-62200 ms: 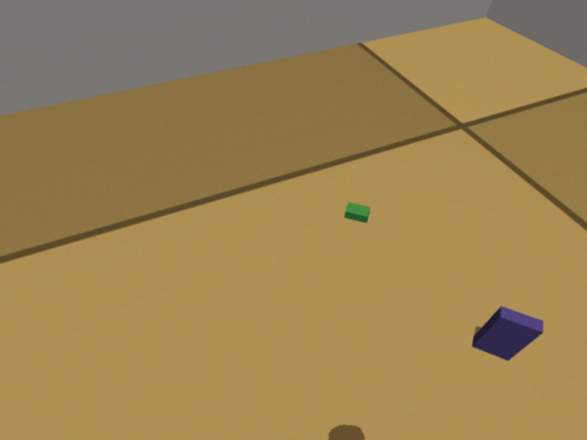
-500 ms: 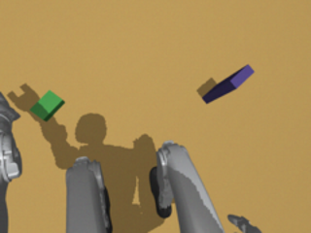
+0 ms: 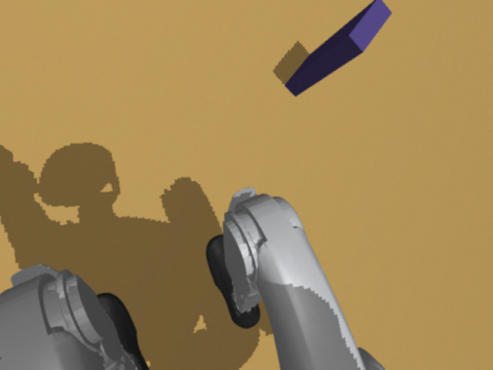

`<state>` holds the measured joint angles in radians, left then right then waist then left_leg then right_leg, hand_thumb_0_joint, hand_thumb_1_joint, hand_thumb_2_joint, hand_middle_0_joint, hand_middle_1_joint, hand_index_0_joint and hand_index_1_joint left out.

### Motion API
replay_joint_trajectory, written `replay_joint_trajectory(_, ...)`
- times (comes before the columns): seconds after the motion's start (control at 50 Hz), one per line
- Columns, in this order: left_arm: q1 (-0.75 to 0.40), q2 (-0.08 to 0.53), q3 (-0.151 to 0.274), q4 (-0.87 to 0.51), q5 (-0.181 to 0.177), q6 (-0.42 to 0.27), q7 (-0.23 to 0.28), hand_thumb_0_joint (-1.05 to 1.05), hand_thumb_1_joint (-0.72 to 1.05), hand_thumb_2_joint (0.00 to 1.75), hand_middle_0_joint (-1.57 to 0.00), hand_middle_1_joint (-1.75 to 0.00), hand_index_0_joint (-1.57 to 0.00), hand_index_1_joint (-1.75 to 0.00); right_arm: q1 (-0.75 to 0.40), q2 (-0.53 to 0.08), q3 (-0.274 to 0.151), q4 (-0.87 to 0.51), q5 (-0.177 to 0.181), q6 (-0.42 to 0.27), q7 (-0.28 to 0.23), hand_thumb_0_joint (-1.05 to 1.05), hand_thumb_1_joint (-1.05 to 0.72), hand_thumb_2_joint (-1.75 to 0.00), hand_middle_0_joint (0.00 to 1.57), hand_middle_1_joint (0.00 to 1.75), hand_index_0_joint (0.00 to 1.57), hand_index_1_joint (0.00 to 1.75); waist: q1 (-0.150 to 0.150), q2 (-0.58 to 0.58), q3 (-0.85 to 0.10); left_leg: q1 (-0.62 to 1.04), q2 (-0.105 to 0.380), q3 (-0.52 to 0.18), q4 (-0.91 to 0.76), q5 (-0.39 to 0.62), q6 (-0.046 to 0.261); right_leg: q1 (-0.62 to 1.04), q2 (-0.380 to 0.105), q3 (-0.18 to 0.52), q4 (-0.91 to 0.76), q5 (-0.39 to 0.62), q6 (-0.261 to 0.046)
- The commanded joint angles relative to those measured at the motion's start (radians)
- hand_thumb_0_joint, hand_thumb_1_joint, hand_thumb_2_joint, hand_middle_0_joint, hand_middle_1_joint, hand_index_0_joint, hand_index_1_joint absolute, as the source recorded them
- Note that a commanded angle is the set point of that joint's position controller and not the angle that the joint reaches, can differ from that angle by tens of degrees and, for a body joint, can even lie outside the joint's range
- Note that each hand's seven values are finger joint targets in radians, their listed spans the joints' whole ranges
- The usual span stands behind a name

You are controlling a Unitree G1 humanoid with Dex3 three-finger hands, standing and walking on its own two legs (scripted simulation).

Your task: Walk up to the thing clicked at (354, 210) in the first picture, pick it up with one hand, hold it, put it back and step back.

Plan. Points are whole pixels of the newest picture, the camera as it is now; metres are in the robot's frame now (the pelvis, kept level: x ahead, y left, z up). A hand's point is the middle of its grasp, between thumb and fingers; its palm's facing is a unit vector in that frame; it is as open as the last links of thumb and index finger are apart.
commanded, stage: rest palm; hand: left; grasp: from above
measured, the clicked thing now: out of the picture +0.52 +0.32 -0.30
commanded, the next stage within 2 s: close in 1.92 s
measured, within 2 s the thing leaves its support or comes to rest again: neither
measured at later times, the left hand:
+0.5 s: hand out of the picture +0.50 +0.32 -0.24, palm faces -0.33 -0.35 -0.87, open 13.5 cm
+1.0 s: hand out of the picture +0.51 +0.31 -0.25, palm faces -0.32 -0.33 -0.89, open 13.9 cm
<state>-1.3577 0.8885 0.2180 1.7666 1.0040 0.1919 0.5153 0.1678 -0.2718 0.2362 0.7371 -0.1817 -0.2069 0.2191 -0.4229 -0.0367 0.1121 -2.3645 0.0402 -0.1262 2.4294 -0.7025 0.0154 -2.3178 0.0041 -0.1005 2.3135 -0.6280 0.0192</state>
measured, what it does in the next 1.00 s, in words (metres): stands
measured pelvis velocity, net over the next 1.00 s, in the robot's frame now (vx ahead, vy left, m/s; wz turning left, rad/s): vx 0.00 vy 0.01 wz -0.10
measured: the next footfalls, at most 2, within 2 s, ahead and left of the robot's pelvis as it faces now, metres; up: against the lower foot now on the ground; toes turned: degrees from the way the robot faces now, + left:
none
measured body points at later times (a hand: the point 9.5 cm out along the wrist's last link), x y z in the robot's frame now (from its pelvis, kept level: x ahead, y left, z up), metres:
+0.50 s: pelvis +0.00 +0.01 -0.01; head +0.31 +0.09 +0.30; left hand +0.51 +0.33 -0.19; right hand -0.01 -0.24 -0.06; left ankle +0.07 +0.12 -0.29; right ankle +0.11 -0.12 -0.29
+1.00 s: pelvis +0.00 +0.01 -0.01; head +0.31 +0.09 +0.30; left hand +0.52 +0.32 -0.20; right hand -0.03 -0.23 -0.05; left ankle +0.07 +0.12 -0.29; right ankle +0.11 -0.12 -0.29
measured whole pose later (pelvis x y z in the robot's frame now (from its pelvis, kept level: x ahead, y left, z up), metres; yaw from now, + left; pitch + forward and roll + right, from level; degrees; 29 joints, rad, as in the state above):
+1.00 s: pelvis +0.00 +0.01 -0.01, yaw -6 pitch +31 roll -15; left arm -1.36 1.11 0.21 1.80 0.97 0.22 0.56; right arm 0.18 -0.37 0.37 0.65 -0.20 -0.27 0.27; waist -0.48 -0.12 0.22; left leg -2.35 0.05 -0.22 2.50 -0.73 0.03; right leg -2.25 0.03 -0.18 2.30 -0.62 0.04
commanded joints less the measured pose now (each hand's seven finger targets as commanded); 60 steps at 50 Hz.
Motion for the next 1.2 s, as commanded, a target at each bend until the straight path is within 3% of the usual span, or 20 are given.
replay_joint_trajectory(0.0, -0.363, 0.299, 0.004, -0.116, 0.034, 0.020, 0.112, 0.00, -0.44, 0.84, -0.16, -1.03, -0.18, -1.00, 0.289, -0.340, -0.054, 0.005, 0.000, -0.009, 0.009, 0.00, -0.91, -0.90, 0.20, 0.30, 0.20, 0.30, -0.043, 0.455, -0.803, 0.531, 0.004, 0.044, -0.192, 0.278, 0.007, 0.492, 0.043, -0.073, -0.195, 0.269, -0.033)
replay_joint_trajectory(0.02, -0.361, 0.301, 0.010, -0.128, 0.031, 0.028, 0.120, 0.00, -0.48, 0.88, -0.17, -0.95, -0.16, -0.95, 0.295, -0.340, -0.049, -0.005, -0.005, -0.006, 0.018, 0.00, -0.91, -0.90, 0.20, 0.30, 0.20, 0.30, -0.051, 0.472, -0.805, 0.554, 0.009, 0.044, -0.188, 0.307, 0.001, 0.524, 0.047, -0.076, -0.191, 0.298, -0.034)
replay_joint_trajectory(0.08, -0.341, 0.353, 0.029, -0.141, 0.026, 0.056, 0.132, 0.00, -0.49, 0.88, -0.15, -0.97, -0.15, -0.96, 0.271, -0.354, -0.038, -0.022, -0.001, 0.001, 0.031, 0.00, -0.92, -0.90, 0.20, 0.30, 0.20, 0.30, -0.026, 0.517, -0.793, 0.550, 0.014, 0.041, -0.181, 0.348, -0.001, 0.543, 0.057, -0.080, -0.182, 0.341, -0.036)
replay_joint_trajectory(0.16, -0.271, 0.362, 0.023, -0.160, 0.005, 0.083, 0.096, 0.00, -0.48, 0.87, -0.17, -0.95, -0.17, -0.94, 0.257, -0.360, -0.033, -0.041, 0.010, 0.011, 0.041, 0.00, -0.92, -0.91, 0.20, 0.30, 0.20, 0.30, -0.013, 0.505, -0.764, 0.513, 0.019, 0.032, -0.171, 0.358, 0.005, 0.575, 0.064, -0.088, -0.177, 0.352, -0.034)
replay_joint_trajectory(0.26, -0.211, 0.335, 0.010, -0.138, -0.023, 0.094, 0.059, 0.00, -0.43, 0.83, -0.20, -0.93, -0.20, -0.92, 0.297, -0.367, -0.022, -0.039, 0.012, 0.018, 0.040, 0.00, -0.91, -0.90, 0.20, 0.30, 0.20, 0.30, -0.045, 0.430, -0.711, 0.475, 0.022, 0.008, -0.165, 0.372, 0.010, 0.588, 0.067, -0.107, -0.174, 0.371, -0.028)
replay_joint_trajectory(0.34, -0.220, 0.303, -0.031, -0.088, -0.061, 0.068, 0.039, 0.00, -0.41, 0.81, -0.19, -0.96, -0.20, -0.94, 0.292, -0.373, -0.015, -0.027, 0.002, 0.001, 0.032, 0.00, -0.91, -0.90, 0.20, 0.30, 0.20, 0.30, -0.088, 0.376, -0.615, 0.396, 0.021, -0.003, -0.162, 0.261, 0.020, 0.550, 0.076, -0.113, -0.195, 0.284, -0.021)
replay_joint_trajectory(0.4, -0.285, 0.316, -0.051, -0.159, -0.060, 0.027, 0.025, 0.00, -0.42, 0.81, -0.18, -0.98, -0.20, -0.95, 0.282, -0.383, -0.004, -0.021, 0.000, -0.027, 0.022, 0.00, -0.92, -0.90, 0.20, 0.30, 0.20, 0.30, -0.092, 0.423, -0.613, 0.448, 0.021, -0.014, -0.165, 0.231, 0.012, 0.510, 0.070, -0.127, -0.186, 0.241, -0.029)
replay_joint_trajectory(0.48, -0.332, 0.320, -0.084, -0.204, -0.020, -0.012, 0.043, 0.00, -0.41, 0.80, -0.14, -1.05, -0.18, -1.01, 0.268, -0.400, 0.000, -0.008, -0.006, -0.043, 0.015, 0.00, -0.92, -0.91, 0.20, 0.30, 0.20, 0.30, -0.096, 0.537, -0.615, 0.563, 0.026, -0.029, -0.198, 0.208, -0.014, 0.448, 0.072, -0.157, -0.165, 0.210, -0.047)
replay_joint_trajectory(0.52, -0.300, 0.281, -0.109, -0.148, -0.021, -0.013, 0.049, 0.00, -0.42, 0.81, -0.14, -1.06, -0.17, -1.02, 0.256, -0.397, 0.010, -0.008, -0.012, -0.053, 0.019, 0.00, -0.92, -0.91, 0.20, 0.30, 0.20, 0.30, -0.114, 0.524, -0.564, 0.554, 0.026, -0.036, -0.199, 0.183, -0.014, 0.416, 0.073, -0.166, -0.167, 0.197, -0.047)
replay_joint_trajectory(0.6, -0.319, 0.332, -0.072, -0.162, -0.009, -0.004, 0.083, 0.00, -0.48, 0.86, -0.12, -1.06, -0.14, -1.03, 0.269, -0.408, 0.013, -0.009, -0.010, -0.061, 0.031, 0.00, -0.93, -0.91, 0.20, 0.30, 0.20, 0.30, -0.092, 0.567, -0.602, 0.602, 0.034, -0.043, -0.210, 0.258, -0.026, 0.429, 0.069, -0.169, -0.158, 0.257, -0.049)
replay_joint_trajectory(0.66, -0.257, 0.304, -0.069, -0.074, -0.006, 0.025, 0.096, 0.00, -0.50, 0.88, -0.10, -1.07, -0.12, -1.04, 0.274, -0.405, 0.026, -0.010, -0.017, -0.059, 0.050, 0.00, -0.93, -0.91, 0.20, 0.30, 0.20, 0.30, -0.106, 0.551, -0.568, 0.605, 0.039, -0.053, -0.205, 0.313, -0.028, 0.420, 0.069, -0.175, -0.153, 0.292, -0.047)
replay_joint_trajectory(0.72, -0.254, 0.340, -0.047, -0.076, -0.016, 0.039, 0.103, 0.00, -0.52, 0.90, -0.10, -1.06, -0.12, -1.04, 0.266, -0.420, 0.022, -0.037, -0.017, -0.059, 0.056, 0.00, -0.93, -0.91, 0.20, 0.30, 0.20, 0.30, -0.102, 0.520, -0.545, 0.550, 0.035, -0.048, -0.196, 0.306, -0.017, 0.445, 0.072, -0.164, -0.164, 0.294, -0.044)
replay_joint_trajectory(0.76, -0.276, 0.381, -0.028, -0.129, -0.019, 0.040, 0.105, 0.00, -0.53, 0.90, -0.10, -1.06, -0.11, -1.04, 0.255, -0.430, 0.022, -0.056, -0.014, -0.060, 0.058, 0.00, -0.93, -0.91, 0.20, 0.30, 0.20, 0.30, -0.086, 0.517, -0.600, 0.548, 0.037, -0.043, -0.188, 0.329, -0.012, 0.481, 0.077, -0.159, -0.167, 0.314, -0.043)
replay_joint_trajectory(0.78, -0.218, 0.372, -0.028, -0.034, -0.018, 0.050, 0.104, 0.00, -0.52, 0.90, -0.10, -1.06, -0.11, -1.04, 0.267, -0.408, 0.041, -0.038, -0.014, -0.059, 0.061, 0.00, -0.93, -0.91, 0.20, 0.30, 0.20, 0.30, -0.090, 0.485, -0.568, 0.507, 0.035, -0.040, -0.187, 0.314, -0.008, 0.490, 0.075, -0.158, -0.172, 0.307, -0.041)
replay_joint_trajectory(0.84, -0.207, 0.391, -0.032, -0.032, -0.022, 0.043, 0.094, 0.00, -0.52, 0.90, -0.11, -1.05, -0.12, -1.04, 0.257, -0.424, 0.036, -0.054, -0.015, -0.061, 0.055, 0.00, -0.93, -0.91, 0.20, 0.30, 0.20, 0.30, -0.102, 0.444, -0.548, 0.464, 0.034, -0.035, -0.188, 0.265, 0.002, 0.511, 0.084, -0.155, -0.187, 0.274, -0.034)
replay_joint_trajectory(0.88, -0.245, 0.425, -0.015, -0.108, -0.025, 0.035, 0.085, 0.00, -0.52, 0.90, -0.10, -1.04, -0.11, -1.03, 0.259, -0.411, 0.053, -0.049, -0.010, -0.063, 0.051, 0.00, -0.93, -0.91, 0.20, 0.30, 0.20, 0.30, -0.098, 0.468, -0.589, 0.492, 0.037, -0.036, -0.179, 0.288, 0.002, 0.525, 0.074, -0.151, -0.184, 0.293, -0.031)
replay_joint_trajectory(0.96, -0.214, 0.421, -0.039, -0.049, -0.023, 0.026, 0.078, 0.00, -0.51, 0.89, -0.11, -1.05, -0.12, -1.04, 0.247, -0.424, 0.054, -0.057, -0.015, -0.069, 0.041, 0.00, -0.93, -0.91, 0.20, 0.30, 0.20, 0.30, -0.113, 0.453, -0.522, 0.458, 0.034, -0.038, -0.193, 0.223, 0.004, 0.510, 0.080, -0.157, -0.192, 0.240, -0.033)
replay_joint_trajectory(1.04, -0.236, 0.449, -0.038, -0.090, -0.041, 0.012, 0.070, 0.00, -0.50, 0.89, -0.10, -1.06, -0.12, -1.04, 0.244, -0.426, 0.058, -0.048, -0.015, -0.071, 0.030, 0.00, -0.93, -0.91, 0.20, 0.30, 0.20, 0.30, -0.115, 0.474, -0.529, 0.465, 0.037, -0.036, -0.196, 0.194, 0.003, 0.515, 0.079, -0.157, -0.205, 0.218, -0.032)
replay_joint_trajectory(1.16, -0.274, 0.451, -0.061, -0.143, -0.044, -0.012, 0.072, 0.00, -0.50, 0.89, -0.11, -1.05, -0.12, -1.03, 0.247, -0.428, 0.065, -0.035, -0.015, -0.079, 0.024, 0.00, -0.93, -0.91, 0.20, 0.30, 0.20, 0.30, -0.126, 0.506, -0.553, 0.510, 0.045, -0.048, -0.185, 0.223, -0.003, 0.524, 0.079, -0.169, -0.201, 0.246, -0.035)
replay_joint_trajectory(1.18, -0.230, 0.433, -0.070, -0.093, -0.048, -0.008, 0.070, 0.00, -0.52, 0.90, -0.10, -1.04, -0.11, -1.03, 0.243, -0.420, 0.074, -0.041, -0.017, -0.079, 0.026, 0.00, -0.93, -0.91, 0.20, 0.30, 0.20, 0.30, -0.130, 0.474, -0.531, 0.490, 0.042, -0.047, -0.185, 0.218, 0.000, 0.536, 0.080, -0.168, -0.206, 0.244, -0.033)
